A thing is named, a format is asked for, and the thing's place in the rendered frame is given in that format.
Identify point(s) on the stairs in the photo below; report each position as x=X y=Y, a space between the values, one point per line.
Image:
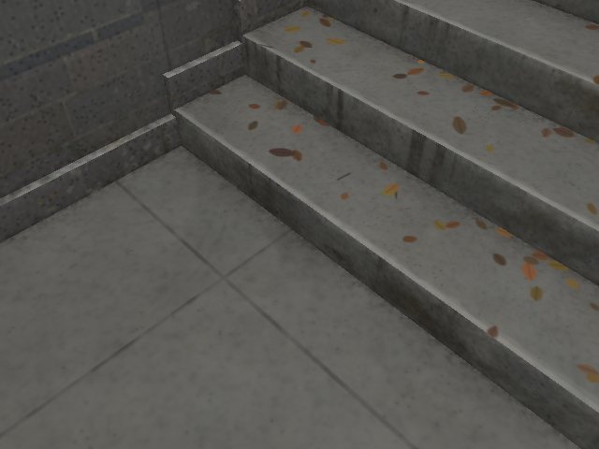
x=446 y=154

